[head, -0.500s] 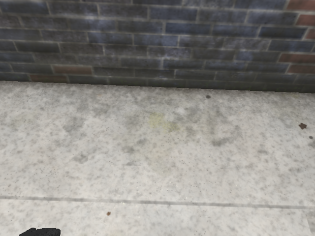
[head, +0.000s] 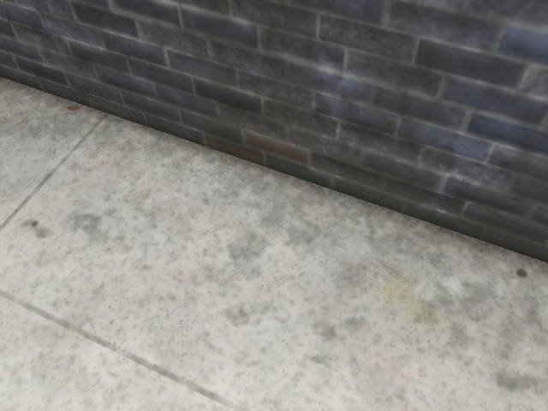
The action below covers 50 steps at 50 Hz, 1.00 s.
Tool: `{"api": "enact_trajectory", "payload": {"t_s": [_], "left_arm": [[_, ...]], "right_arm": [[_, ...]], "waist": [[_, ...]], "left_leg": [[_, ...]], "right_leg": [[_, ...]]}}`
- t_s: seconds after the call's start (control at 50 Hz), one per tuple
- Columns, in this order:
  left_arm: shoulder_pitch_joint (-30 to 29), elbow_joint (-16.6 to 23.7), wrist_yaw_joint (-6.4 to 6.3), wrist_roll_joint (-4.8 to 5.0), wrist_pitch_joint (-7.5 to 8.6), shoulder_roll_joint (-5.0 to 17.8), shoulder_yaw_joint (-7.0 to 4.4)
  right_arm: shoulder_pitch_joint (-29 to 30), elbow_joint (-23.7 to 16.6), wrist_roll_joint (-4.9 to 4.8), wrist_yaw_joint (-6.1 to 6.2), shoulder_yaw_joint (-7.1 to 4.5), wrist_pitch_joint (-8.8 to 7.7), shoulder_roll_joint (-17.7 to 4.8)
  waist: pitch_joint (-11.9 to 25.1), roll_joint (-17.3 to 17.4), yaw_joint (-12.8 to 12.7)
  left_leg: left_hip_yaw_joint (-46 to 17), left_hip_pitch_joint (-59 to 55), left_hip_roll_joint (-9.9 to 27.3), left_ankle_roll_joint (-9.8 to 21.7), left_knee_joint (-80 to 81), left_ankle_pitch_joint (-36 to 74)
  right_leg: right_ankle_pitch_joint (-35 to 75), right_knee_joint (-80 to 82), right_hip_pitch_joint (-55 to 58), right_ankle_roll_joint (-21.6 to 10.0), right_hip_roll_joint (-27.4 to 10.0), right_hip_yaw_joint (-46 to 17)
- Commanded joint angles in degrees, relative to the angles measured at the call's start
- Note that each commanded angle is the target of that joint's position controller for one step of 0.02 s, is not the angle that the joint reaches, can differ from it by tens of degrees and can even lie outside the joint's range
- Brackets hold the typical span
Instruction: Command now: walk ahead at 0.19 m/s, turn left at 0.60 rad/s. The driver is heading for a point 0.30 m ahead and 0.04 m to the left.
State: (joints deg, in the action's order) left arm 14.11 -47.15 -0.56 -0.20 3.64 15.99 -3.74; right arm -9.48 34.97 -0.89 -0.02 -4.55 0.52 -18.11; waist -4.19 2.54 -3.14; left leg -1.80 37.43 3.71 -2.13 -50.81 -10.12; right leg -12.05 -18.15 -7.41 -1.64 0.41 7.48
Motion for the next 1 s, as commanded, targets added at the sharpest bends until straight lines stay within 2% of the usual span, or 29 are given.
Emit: {"api": "enact_trajectory", "payload": {"t_s": [0.02,0.08,0.12,0.14,0.16,0.18,0.2,0.22,0.24,0.26,0.28,0.32,0.38,0.46,0.5,0.52,0.54,0.56,0.58,0.6,0.64,0.68,0.78,0.88,1.0], "left_arm": [[-5.2,3.96,-0.74,0.67,-0.05,9.93,-2.2],[-4.61,3.2,-0.58,1.8,-0.75,11.53,-2.72],[-5.45,3.39,-0.67,2.73,-1.17,12.43,-3.13],[-5.86,3.5,-0.73,3.0,-1.38,11.73,-2.99],[-2.57,3.06,-0.49,2.02,-1.25,9.97,-2.37],[0.15,5.04,0.09,-1.96,-1.0,4.56,-0.38],[1.62,4.89,0.84,-1.15,-0.93,6.7,0.11],[-2.5,4.56,1.05,0.79,-1.46,10.67,-1.07],[-4.59,5.2,0.81,1.2,-1.94,9.81,-0.82],[-5.29,4.52,0.2,0.68,-2.55,8.65,-0.64],[-5.42,4.63,-0.24,0.4,-3.23,8.92,-0.77],[-2.85,3.6,-0.43,0.47,-4.12,7.47,-0.42],[-2.71,3.02,-0.89,0.15,-4.63,5.45,0.39],[-4.51,3.18,-0.6,0.19,-4.87,5.63,0.35],[-2.83,2.34,-0.02,-0.43,-4.54,4.44,0.54],[-2.71,2.37,-0.09,-1.08,-4.22,5.31,0.53],[-2.63,3.12,-0.35,-1.8,-3.91,8.48,0.25],[-6.21,2.33,-0.38,-1.62,-3.78,9.62,0.04],[-9.64,3.72,-0.11,-1.74,-3.28,5.95,1.04],[-9.56,3.28,-0.07,-1.83,-2.75,4.99,1.36],[-8.05,2.29,-0.03,-1.17,-1.7,5.77,1.4],[-5.75,1.28,-0.4,-0.56,-1.3,5.79,1.53],[-3.67,-0.04,-0.83,-0.32,-1.47,5.32,1.83],[-3.77,-1.52,-0.43,-0.19,-1.58,4.75,2.18],[-3.87,-3.9,-0.14,-0.06,-1.7,4.68,2.41]], "right_arm": [[0.29,-4.0,0.13,-1.23,-0.22,-0.33,-1.39],[2.49,-5.64,0.21,-2.36,-1.01,-0.02,-2.99],[0.26,-5.76,0.41,-2.61,-1.95,0.21,-4.65],[-4.22,-4.61,0.5,-2.38,-2.8,0.1,-5.91],[-8.89,-3.67,0.71,-1.33,-4.07,-0.03,-9.34],[-9.35,-4.86,1.37,0.18,-4.7,0.04,-15.1],[-7.65,-6.89,2.18,-0.2,-3.33,-0.64,-12.87],[-5.5,-7.08,1.69,-0.72,-2.33,-1.02,-9.02],[-3.21,-6.14,0.91,-0.68,-1.6,-1.28,-7.04],[-1.54,-5.61,0.49,-0.57,-1.12,-1.18,-5.76],[0.26,-5.3,0.55,-0.33,-0.99,-0.92,-5.91],[2.31,-5.07,1.78,0.01,-1.11,-0.66,-6.58],[3.06,-3.97,1.81,0.47,-1.09,-0.69,-6.28],[3.01,-1.8,1.94,0.46,-0.35,-0.29,-5.11],[3.6,-0.72,1.55,0.26,0.48,-0.16,-3.34],[0.96,0.62,1.82,0.26,1.06,-0.31,-1.88],[-0.7,1.24,2.53,0.32,1.44,-0.51,-0.67],[-2.76,0.89,2.38,0.38,1.43,-0.56,0.61],[-0.25,1.39,2.92,0.7,1.17,-0.47,-1.29],[1.53,1.32,2.79,0.93,0.72,-0.31,-1.96],[0.98,2.2,2.81,1.48,0.56,0.36,-2.18],[0.48,3.22,2.3,1.42,0.53,0.23,-1.85],[-0.12,5.59,1.97,1.46,0.5,-0.38,-0.78],[-0.98,8.02,1.71,1.93,0.28,-0.11,-0.96],[-1.13,11.22,1.49,2.47,0.13,0.25,-1.54]], "waist": [[6.28,-8.02,1.51],[5.96,-8.04,1.39],[7.01,-8.15,3.24],[8.9,-6.68,5.78],[12.11,-1.1,7.44],[16.62,14.91,4.18],[27.76,12.96,5.07],[24.12,4.79,6.88],[18.68,2.42,5.61],[15.48,-0.74,4.59],[13.34,0.43,3.22],[12.53,3.13,1.44],[13.12,4.07,2.06],[11.34,5.22,3.19],[9.64,4.33,1.48],[8.33,3.05,1.67],[7.23,-2.79,3.34],[5.97,-13.43,7.27],[4.22,-12.63,5.97],[3.67,-12.0,5.36],[3.32,-10.61,4.74],[3.02,-7.54,3.97],[5.12,-3.29,2.65],[5.89,-1.86,2.61],[5.48,-2.15,2.72]], "left_leg": [[1.82,-7.19,-0.13,0.74,8.16,7.8],[2.88,-8.91,-0.98,2.83,13.61,4.59],[4.61,-12.96,-3.06,5.07,17.8,1.56],[5.67,-19.54,-5.09,6.74,22.88,5.38],[1.14,-30.77,-3.62,9.52,26.5,21.1],[-19.25,-46.63,12.39,17.97,21.32,53.2],[-34.1,-50.05,20.85,27.76,25.47,43.65],[-27.28,-45.98,17.37,25.02,26.8,38.58],[-21.01,-41.16,14.03,21.24,26.77,33.25],[-18.13,-36.03,11.47,18.46,27.82,27.97],[-16.17,-30.32,9.88,17.41,29.19,25.21],[-12.83,-23.75,7.71,17.07,30.96,24.66],[-11.01,-21.57,6.77,16.72,31.54,19.01],[-12.7,-19.21,6.58,15.17,32.46,1.36],[-11.93,-15.88,4.62,12.07,31.42,-8.08],[-11.05,-14.62,2.27,8.9,30.24,-12.15],[-7.9,-12.99,-1.25,5.64,24.74,-14.79],[-1.81,-18.39,-5.33,3.08,22.78,-11.52],[-2.14,-23.83,-4.45,2.01,22.31,-6.24],[-2.45,-25.55,-4.35,2.18,22.4,-3.37],[-3.82,-27.27,-3.36,2.97,23.13,-1.11],[-4.45,-25.76,-3.06,3.77,24.06,-0.46],[-4.64,-26.08,-2.81,3.28,23.91,5.98],[-5.04,-28.21,-2.37,3.28,23.63,10.33],[-5.1,-29.7,-2.11,3.3,23.84,12.4]], "right_leg": [[33.91,2.87,1.79,-7.97,-13.86,-2.16],[33.39,-0.96,4.98,-7.03,-15.51,-1.54],[38.63,-7.71,6.05,-5.71,-15.58,-0.79],[39.1,-15.32,4.59,-4.06,-13.69,1.01],[30.2,-26.61,-2.05,-0.76,-9.74,2.31],[-18.17,-46.25,-21.25,3.54,-2.44,2.92],[-29.69,-58.23,-27.02,4.56,1.45,-9.09],[-25.27,-59.58,-28.7,4.49,-1.45,-11.91],[-21.53,-56.35,-29.87,4.21,-3.34,-11.44],[-19.16,-51.76,-28.84,4.49,-4.78,-11.47],[-17.08,-47.8,-25.39,4.94,-5.14,-11.2],[-14.59,-42.34,-18.71,5.84,-3.61,-9.26],[-11.54,-32.59,-13.75,6.19,-3.38,-8.93],[-6.49,-23.01,-9.05,4.97,-2.95,-8.48],[0.11,-12.45,-2.74,3.13,-1.91,-6.77],[1.76,-7.89,-0.85,1.9,-3.27,-8.47],[4.7,-4.34,-0.71,-0.53,-10.12,-15.97],[-4.74,-1.57,-10.56,-4.45,-13.35,-19.54],[-13.09,1.0,-15.83,-3.92,-11.58,-19.41],[-16.06,0.87,-16.61,-1.88,-9.67,-17.54],[-14.51,-0.1,-16.45,0.03,-7.75,-15.24],[-10.78,-2.22,-13.77,0.57,-6.37,-13.29],[-3.46,-5.03,-9.62,-0.09,-5.4,-11.89],[0.24,-5.76,-8.6,0.07,-4.48,-10.73],[2.43,-5.27,-7.78,0.25,-3.77,-9.98]]}}
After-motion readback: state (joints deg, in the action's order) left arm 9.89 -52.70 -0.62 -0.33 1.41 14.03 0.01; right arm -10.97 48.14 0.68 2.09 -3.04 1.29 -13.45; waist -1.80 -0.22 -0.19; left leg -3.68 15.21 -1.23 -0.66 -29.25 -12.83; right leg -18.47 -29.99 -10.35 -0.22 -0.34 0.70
